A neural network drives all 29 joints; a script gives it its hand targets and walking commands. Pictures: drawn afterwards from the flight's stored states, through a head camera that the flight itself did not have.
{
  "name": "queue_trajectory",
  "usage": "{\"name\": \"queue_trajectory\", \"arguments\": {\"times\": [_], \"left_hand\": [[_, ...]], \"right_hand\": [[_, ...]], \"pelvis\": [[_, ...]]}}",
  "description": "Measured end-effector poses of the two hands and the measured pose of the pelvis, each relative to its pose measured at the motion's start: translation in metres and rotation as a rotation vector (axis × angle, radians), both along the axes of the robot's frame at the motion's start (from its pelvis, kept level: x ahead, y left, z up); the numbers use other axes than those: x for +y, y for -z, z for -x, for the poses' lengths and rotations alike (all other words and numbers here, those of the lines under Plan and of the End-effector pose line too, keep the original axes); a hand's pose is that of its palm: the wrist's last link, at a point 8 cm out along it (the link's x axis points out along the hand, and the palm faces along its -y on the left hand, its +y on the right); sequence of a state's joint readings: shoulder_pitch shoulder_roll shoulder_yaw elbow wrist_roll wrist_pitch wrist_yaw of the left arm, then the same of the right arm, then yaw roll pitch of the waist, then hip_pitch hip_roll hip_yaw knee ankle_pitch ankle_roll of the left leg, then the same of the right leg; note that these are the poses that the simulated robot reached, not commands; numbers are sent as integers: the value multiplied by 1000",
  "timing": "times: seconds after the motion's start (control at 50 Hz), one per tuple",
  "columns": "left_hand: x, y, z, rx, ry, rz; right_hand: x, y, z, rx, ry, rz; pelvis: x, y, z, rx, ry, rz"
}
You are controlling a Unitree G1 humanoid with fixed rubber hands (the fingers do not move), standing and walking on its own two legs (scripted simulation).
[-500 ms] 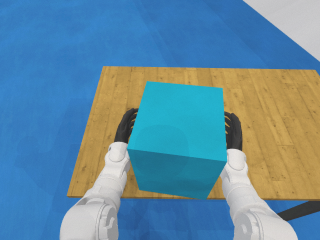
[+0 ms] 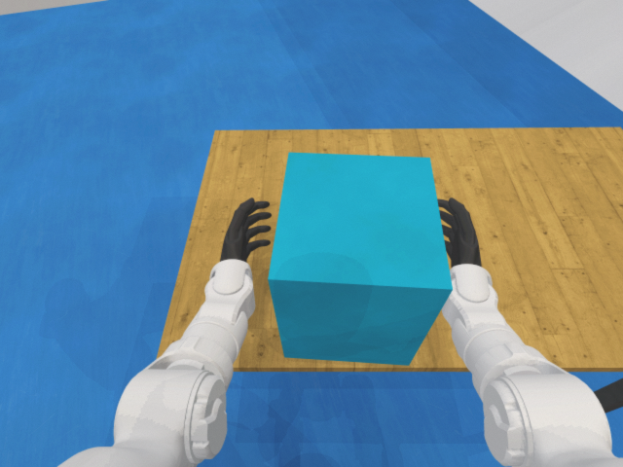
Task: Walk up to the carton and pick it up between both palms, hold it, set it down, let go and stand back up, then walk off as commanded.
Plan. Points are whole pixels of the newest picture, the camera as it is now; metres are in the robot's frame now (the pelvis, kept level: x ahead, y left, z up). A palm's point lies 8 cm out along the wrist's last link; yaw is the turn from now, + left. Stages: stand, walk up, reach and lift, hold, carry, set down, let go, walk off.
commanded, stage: set down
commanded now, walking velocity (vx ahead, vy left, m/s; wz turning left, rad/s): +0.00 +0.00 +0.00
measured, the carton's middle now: (352, 264) +0.40 -0.02 -0.02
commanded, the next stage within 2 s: none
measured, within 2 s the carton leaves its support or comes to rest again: neither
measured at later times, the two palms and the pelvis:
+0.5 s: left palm (205, 318) +0.29 +0.18 +0.01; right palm (489, 330) +0.29 -0.19 +0.00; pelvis -0.04 -0.01 +0.00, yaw +0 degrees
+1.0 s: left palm (186, 397) +0.20 +0.19 -0.03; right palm (520, 404) +0.21 -0.21 -0.02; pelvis -0.04 -0.01 +0.00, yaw +0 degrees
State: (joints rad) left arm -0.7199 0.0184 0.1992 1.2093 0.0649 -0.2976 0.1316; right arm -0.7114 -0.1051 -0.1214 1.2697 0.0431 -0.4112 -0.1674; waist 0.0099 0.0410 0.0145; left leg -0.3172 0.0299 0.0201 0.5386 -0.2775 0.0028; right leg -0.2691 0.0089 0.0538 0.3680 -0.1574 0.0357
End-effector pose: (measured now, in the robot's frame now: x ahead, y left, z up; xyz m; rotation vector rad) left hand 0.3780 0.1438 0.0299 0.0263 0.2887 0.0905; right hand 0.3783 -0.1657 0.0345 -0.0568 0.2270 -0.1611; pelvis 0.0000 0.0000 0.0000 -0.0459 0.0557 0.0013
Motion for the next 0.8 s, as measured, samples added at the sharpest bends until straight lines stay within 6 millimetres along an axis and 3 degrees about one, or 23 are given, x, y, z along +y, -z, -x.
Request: {"name": "queue_trajectory", "arguments": {"times": [0.12,0.28,0.5,0.8], "left_hand": [[6,9,23,3,-27,3],[18,16,52,-9,-67,17],[32,21,86,-33,-86,17],[42,50,153,-17,-93,26]], "right_hand": [[-2,8,17,22,-21,11],[-12,29,56,62,-6,5],[-24,30,91,43,-1,0],[-43,53,152,80,22,13]], "pelvis": [[-2,1,8,-13,0,-2],[-4,1,20,-31,-1,-5],[-9,4,37,-59,-2,-11],[-10,4,42,-66,-3,-13]]}}
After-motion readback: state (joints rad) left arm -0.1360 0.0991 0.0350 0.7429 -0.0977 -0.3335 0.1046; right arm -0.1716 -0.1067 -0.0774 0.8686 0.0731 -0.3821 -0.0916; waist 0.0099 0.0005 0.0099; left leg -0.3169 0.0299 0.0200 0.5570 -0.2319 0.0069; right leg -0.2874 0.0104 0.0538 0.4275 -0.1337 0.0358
